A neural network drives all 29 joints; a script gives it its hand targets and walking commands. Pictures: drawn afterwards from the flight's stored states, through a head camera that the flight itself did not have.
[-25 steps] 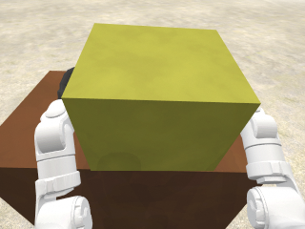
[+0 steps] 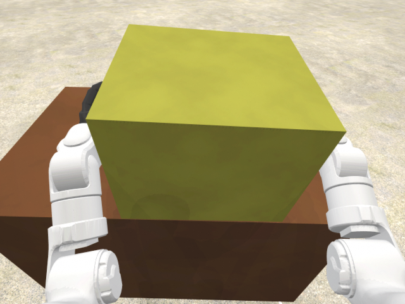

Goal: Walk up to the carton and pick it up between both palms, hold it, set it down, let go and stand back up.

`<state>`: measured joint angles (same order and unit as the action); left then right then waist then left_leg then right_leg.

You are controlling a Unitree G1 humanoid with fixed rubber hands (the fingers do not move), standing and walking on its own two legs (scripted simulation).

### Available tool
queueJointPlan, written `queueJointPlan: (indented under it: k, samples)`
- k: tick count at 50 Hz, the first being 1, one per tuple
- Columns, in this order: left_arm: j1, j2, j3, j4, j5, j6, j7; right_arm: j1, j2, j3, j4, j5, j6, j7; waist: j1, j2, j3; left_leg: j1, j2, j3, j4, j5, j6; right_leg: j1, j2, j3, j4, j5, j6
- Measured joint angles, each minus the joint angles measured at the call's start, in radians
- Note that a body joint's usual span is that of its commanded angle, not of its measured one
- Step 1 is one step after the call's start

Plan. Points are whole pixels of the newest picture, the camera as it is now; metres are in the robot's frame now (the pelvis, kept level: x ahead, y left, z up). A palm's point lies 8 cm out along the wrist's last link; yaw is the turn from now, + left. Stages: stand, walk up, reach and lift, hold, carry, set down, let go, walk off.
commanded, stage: hold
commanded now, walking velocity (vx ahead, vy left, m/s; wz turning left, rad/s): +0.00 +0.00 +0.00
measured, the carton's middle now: (207, 125) +0.39 -0.01 +0.20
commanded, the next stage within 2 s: none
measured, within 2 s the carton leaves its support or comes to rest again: neither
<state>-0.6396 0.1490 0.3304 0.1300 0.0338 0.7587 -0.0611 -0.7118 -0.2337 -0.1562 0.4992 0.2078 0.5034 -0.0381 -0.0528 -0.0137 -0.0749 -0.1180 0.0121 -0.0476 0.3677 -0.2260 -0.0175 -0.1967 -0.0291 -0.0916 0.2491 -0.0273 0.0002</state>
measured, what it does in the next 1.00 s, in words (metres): stands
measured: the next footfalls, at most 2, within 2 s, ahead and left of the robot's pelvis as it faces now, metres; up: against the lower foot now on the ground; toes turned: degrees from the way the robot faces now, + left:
none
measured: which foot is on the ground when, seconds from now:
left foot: down 0.00-1.00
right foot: down 0.00-1.00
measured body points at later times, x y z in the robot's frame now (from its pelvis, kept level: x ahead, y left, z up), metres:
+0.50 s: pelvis +0.00 +0.00 +0.00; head -0.04 +0.02 +0.45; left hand +0.37 +0.21 +0.22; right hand +0.38 -0.20 +0.21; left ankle -0.02 +0.13 -0.75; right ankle +0.07 -0.13 -0.75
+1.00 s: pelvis +0.00 +0.00 +0.00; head -0.04 +0.01 +0.45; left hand +0.38 +0.20 +0.22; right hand +0.39 -0.21 +0.20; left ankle -0.02 +0.13 -0.75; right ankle +0.07 -0.13 -0.75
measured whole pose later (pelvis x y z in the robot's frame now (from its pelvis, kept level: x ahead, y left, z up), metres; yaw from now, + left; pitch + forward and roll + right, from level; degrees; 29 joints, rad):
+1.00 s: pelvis +0.00 +0.00 +0.00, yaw +0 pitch -1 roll -1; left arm -0.66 0.16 0.33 0.17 0.03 0.75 -0.06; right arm -0.73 -0.23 -0.16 0.53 0.20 0.51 -0.04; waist -0.05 -0.01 -0.08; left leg -0.13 0.01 -0.05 0.37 -0.22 -0.02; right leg -0.20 -0.03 -0.09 0.25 -0.03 0.00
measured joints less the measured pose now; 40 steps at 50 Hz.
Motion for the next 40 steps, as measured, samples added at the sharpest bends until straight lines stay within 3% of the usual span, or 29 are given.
queueJointPlan:
  k: [18, 28, 40]
  samples:
    - [0.071, -0.01, 0.0, -0.1, -0.01, 0.013, -0.005, 0.062, -0.005, 0.04, -0.124, 0.046, 0.039, -0.054, -0.009, 0.014, -0.006, 0.017, 0.011, -0.003, 0.007, -0.018, -0.003, 0.023, 0.011, -0.004, -0.006, -0.011, 0.0]
    - [0.056, -0.013, 0.017, -0.087, 0.008, 0.035, -0.018, 0.046, 0.011, 0.021, -0.089, 0.033, 0.045, -0.042, -0.006, -0.005, -0.004, 0.029, -0.001, -0.002, 0.008, -0.011, 0.004, 0.036, 0.0, -0.001, -0.004, -0.005, 0.005]
    - [-0.004, -0.003, 0.016, 0.005, 0.02, 0.019, -0.013, -0.012, 0.011, -0.009, 0.017, 0.002, 0.019, -0.002, 0.001, -0.014, -0.002, 0.016, -0.009, 0.005, 0.003, 0.002, 0.006, 0.013, -0.007, 0.008, 0.006, 0.003, 0.004]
